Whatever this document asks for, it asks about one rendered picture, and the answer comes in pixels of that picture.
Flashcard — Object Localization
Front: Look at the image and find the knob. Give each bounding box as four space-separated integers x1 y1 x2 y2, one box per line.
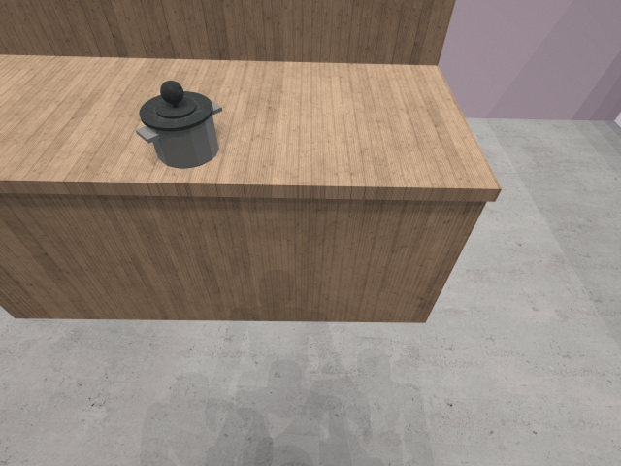
160 81 183 104

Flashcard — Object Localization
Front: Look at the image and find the table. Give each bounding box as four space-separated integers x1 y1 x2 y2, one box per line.
0 0 502 323

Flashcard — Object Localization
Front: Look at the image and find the pot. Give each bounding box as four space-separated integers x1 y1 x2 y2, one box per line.
136 100 222 168

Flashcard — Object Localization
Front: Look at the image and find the lid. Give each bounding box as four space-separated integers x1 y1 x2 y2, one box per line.
139 91 213 131

